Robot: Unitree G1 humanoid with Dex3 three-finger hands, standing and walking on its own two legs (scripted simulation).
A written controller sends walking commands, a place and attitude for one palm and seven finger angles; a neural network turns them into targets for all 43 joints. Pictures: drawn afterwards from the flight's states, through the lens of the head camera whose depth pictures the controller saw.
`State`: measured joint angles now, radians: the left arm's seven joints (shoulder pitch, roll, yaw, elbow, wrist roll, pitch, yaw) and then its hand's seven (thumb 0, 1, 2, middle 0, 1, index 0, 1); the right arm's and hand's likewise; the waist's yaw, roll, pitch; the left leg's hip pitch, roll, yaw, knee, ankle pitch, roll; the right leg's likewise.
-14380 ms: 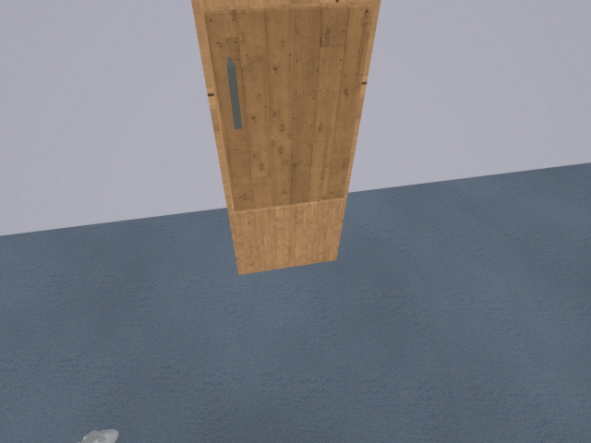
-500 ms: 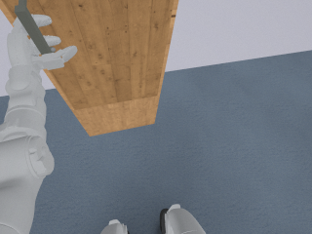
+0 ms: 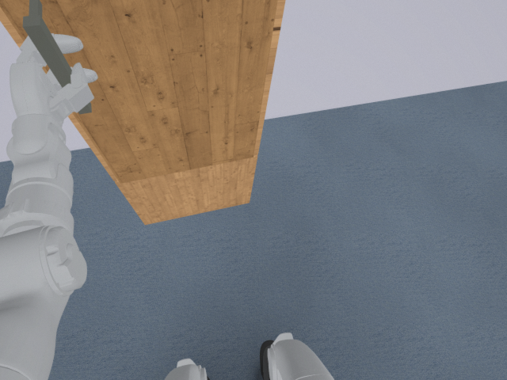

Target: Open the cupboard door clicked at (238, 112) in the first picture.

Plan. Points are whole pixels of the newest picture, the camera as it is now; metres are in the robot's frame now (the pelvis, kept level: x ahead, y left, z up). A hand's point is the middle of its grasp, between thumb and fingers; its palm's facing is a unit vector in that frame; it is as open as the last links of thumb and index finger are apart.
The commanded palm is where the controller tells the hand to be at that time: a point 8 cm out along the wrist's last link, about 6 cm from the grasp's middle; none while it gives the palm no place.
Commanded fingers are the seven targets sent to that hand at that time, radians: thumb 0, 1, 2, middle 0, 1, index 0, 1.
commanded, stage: pull the door open along its arc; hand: left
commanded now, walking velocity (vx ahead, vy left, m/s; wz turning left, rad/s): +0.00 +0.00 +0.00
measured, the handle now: (62, 62) +0.58 +0.22 +0.10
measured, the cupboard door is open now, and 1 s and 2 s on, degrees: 1 44 41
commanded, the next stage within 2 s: open thumb and fingers to let go in 0.86 s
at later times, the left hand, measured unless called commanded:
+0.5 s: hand (117, 152) +0.42 +0.14 +0.09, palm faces +0.14 -0.99 +0.03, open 5.9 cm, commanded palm +0.36 +0.19 +0.09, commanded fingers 0.00 0.90 0.90 -0.40 -1.35 -0.40 -1.35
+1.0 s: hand (201, 204) +0.34 +0.03 +0.10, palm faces +0.42 -0.91 -0.07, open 6.5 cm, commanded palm +0.29 +0.08 +0.09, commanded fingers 0.00 0.69 0.81 -0.38 -1.33 -0.38 -1.33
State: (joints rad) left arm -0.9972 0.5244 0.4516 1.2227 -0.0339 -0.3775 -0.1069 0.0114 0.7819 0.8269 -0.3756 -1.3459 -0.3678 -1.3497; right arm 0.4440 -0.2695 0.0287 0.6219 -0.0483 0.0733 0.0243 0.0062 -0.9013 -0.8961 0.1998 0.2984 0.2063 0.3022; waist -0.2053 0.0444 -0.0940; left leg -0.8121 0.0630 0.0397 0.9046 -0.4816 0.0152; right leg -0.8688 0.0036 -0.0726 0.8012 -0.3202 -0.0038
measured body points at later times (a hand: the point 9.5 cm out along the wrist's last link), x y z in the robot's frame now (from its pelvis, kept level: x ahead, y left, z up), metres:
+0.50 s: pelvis +0.02 +0.00 +0.02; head +0.09 -0.01 +0.46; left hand +0.41 +0.19 +0.09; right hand +0.08 -0.25 -0.10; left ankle -0.04 +0.10 -0.69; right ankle +0.02 -0.12 -0.69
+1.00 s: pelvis +0.02 -0.04 +0.02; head +0.05 -0.06 +0.47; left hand +0.31 +0.08 +0.11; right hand +0.22 -0.24 -0.08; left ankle -0.04 +0.10 -0.69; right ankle +0.02 -0.12 -0.69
